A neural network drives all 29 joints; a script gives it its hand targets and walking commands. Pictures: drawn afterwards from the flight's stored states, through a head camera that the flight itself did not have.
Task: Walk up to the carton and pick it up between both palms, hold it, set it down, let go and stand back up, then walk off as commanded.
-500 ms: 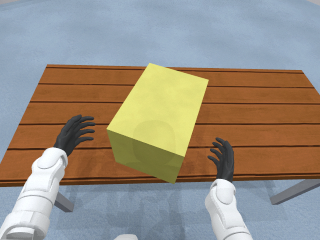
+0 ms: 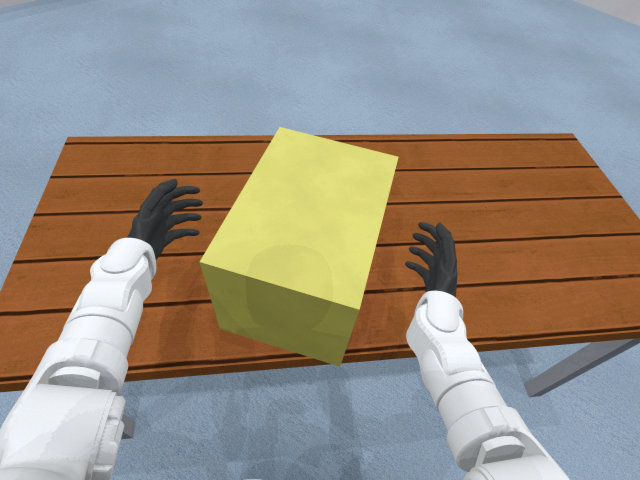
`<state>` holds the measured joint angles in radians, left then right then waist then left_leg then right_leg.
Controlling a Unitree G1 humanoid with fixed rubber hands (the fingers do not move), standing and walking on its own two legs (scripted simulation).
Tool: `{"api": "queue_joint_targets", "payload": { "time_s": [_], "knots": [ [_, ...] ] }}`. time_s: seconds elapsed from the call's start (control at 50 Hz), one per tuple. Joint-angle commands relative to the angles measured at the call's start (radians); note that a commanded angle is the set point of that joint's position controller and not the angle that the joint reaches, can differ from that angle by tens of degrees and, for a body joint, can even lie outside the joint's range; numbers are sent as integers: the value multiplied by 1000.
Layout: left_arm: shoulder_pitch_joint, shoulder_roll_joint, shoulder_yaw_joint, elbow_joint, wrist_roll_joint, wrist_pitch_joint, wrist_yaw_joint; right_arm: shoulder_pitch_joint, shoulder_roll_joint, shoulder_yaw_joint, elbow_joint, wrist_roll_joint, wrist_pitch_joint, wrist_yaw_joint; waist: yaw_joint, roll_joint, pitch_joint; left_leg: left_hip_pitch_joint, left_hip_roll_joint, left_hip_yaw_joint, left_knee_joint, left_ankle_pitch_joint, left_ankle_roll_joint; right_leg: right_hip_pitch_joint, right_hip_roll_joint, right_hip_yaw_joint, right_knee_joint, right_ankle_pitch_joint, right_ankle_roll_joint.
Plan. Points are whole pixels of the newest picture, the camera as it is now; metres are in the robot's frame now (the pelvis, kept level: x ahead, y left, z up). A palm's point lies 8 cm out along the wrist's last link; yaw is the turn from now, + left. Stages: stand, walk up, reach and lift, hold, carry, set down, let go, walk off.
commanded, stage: reach and lift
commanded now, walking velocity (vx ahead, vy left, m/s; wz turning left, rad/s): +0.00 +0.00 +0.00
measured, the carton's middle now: (308, 243) +0.48 +0.02 -0.07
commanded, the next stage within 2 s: none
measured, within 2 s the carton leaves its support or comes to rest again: neither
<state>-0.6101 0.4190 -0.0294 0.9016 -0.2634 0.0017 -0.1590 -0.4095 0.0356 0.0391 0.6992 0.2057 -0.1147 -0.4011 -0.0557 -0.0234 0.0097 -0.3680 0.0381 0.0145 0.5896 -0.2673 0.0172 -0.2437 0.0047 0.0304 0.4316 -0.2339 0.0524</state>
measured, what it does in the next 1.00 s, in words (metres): stands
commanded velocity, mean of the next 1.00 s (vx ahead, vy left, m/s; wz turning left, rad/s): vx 0.00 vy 0.00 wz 0.00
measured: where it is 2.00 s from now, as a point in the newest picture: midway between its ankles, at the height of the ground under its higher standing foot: outside the picture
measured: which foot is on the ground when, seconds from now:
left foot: down 0.00-1.00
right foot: down 0.00-1.00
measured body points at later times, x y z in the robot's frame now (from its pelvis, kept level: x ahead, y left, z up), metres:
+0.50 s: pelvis -0.01 +0.00 -0.01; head +0.04 +0.05 +0.44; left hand +0.47 +0.20 +0.08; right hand +0.39 -0.17 +0.07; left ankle +0.02 +0.10 -0.73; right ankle -0.01 -0.16 -0.73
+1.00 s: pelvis +0.00 +0.00 -0.02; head +0.07 +0.05 +0.42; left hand +0.50 +0.19 +0.06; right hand +0.41 -0.18 +0.04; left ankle +0.02 +0.10 -0.73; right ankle -0.01 -0.16 -0.73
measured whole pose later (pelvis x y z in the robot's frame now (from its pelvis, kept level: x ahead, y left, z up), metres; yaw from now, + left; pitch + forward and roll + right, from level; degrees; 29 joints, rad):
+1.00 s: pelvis +0.00 +0.00 -0.02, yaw +0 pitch +19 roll -4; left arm -1.13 0.45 -0.13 1.57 -0.28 -0.17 -0.13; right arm -0.83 -0.01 -0.06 1.14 0.25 -0.12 -0.29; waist -0.18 -0.02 -0.20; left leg -0.75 0.04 -0.01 0.70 -0.27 0.02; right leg -0.63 0.01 0.01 0.57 -0.26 0.05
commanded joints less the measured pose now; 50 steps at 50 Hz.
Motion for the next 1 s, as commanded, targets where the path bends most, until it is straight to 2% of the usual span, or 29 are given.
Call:
{"api": "queue_joint_targets", "payload": {
  "time_s": [0.0,0.32,0.68,0.82,0.98],
  "knots": [
    [-456,163,33,-126,-10,-53,13,-400,-70,-25,-146,-1,-29,10,-31,169,-477,300,18,-9,-34,365,-81,-18,10,-56,-18,263,-57],
    [-752,169,-37,135,-22,-88,45,-672,-128,-66,8,39,45,54,-83,180,-612,247,7,-15,1,318,-60,-160,11,-72,20,223,-60],
    [-990,178,-89,405,-38,-139,46,-864,-174,-113,171,49,39,85,-121,212,-770,207,-3,-10,54,390,-51,-272,16,-90,67,311,-63],
    [-980,161,-99,486,-35,-173,35,-838,-168,-105,239,49,4,99,-125,226,-785,205,-5,-11,84,453,-58,-315,19,-99,89,354,-61],
    [-936,124,-85,525,-9,-259,26,-795,-137,-106,303,22,-104,110,-114,235,-787,142,-4,-15,156,489,-72,-403,19,-108,141,352,-56]
  ]
}}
